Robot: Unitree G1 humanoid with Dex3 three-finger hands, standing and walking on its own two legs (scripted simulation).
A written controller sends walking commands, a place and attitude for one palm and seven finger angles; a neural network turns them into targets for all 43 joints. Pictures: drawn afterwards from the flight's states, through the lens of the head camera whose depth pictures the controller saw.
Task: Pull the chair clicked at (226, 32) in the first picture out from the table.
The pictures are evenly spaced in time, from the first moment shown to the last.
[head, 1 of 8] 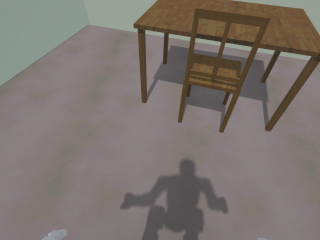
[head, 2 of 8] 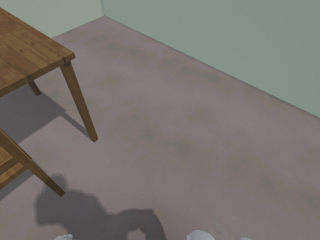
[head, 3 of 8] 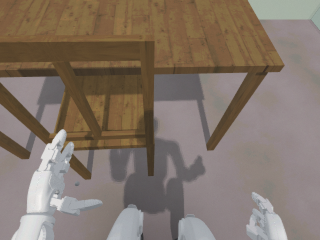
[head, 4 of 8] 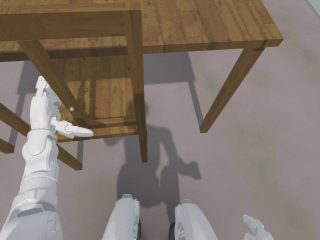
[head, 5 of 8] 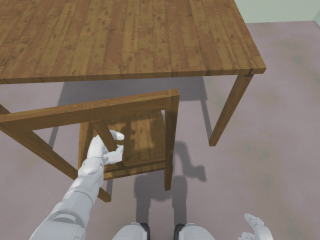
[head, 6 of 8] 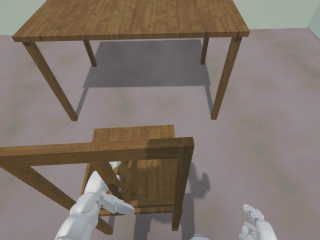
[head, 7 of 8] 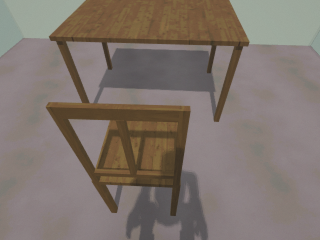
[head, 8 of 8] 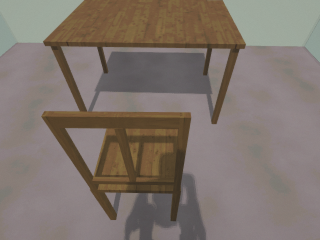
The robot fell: no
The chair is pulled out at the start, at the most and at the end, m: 0.00 0.64 0.64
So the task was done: yes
